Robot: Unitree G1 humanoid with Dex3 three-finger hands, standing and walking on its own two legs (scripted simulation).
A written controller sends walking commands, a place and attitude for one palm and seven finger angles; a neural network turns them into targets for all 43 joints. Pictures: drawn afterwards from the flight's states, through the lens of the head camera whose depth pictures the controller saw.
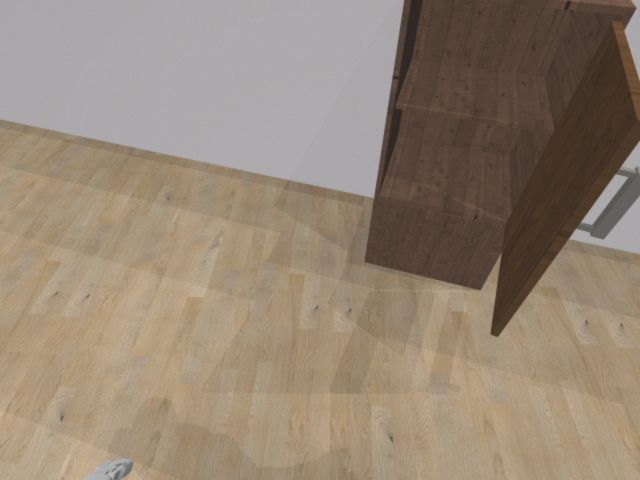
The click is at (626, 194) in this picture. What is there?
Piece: cupboard door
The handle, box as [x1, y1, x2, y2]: [576, 166, 639, 239]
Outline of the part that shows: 639,167 637,166 634,169 621,166 616,174 624,175 628,178 592,225 581,222 576,228 589,231 590,235 603,239 639,195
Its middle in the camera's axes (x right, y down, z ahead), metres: +0.49 -0.06 +0.66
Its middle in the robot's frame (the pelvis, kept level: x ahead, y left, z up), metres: +0.57 -0.46 +0.04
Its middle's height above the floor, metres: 0.81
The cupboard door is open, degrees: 84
